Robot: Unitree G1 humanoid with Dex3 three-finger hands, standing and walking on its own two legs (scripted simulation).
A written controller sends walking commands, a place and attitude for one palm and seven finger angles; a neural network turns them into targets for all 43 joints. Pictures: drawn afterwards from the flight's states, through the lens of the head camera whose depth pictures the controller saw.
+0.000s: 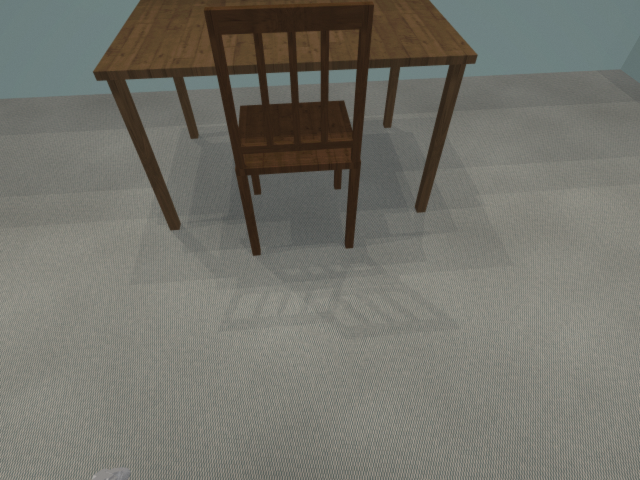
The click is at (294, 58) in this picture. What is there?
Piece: chair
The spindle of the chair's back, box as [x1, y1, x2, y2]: [287, 32, 300, 143]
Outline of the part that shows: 287,32 294,143 300,143 295,32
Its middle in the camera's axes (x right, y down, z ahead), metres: -0.08 -0.42 +1.11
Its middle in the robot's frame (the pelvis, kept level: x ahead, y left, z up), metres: +1.11 +0.13 -0.07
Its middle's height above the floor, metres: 0.70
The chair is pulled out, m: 0.00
